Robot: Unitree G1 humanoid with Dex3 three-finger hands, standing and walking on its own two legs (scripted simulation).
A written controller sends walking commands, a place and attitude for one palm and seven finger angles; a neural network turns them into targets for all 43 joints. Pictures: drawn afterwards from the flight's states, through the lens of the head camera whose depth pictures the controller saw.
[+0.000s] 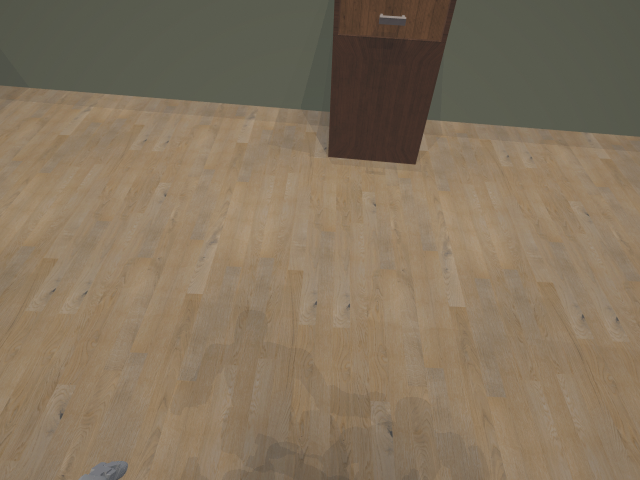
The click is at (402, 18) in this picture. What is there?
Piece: drawer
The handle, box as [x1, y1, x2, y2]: [379, 14, 405, 25]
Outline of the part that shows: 379,23 404,25 405,23 404,15 402,15 401,17 385,16 380,14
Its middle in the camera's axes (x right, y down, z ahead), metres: +0.28 -0.86 +1.51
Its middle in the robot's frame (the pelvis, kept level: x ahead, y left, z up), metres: +1.72 -0.20 -0.07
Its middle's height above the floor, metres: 0.70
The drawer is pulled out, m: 0.00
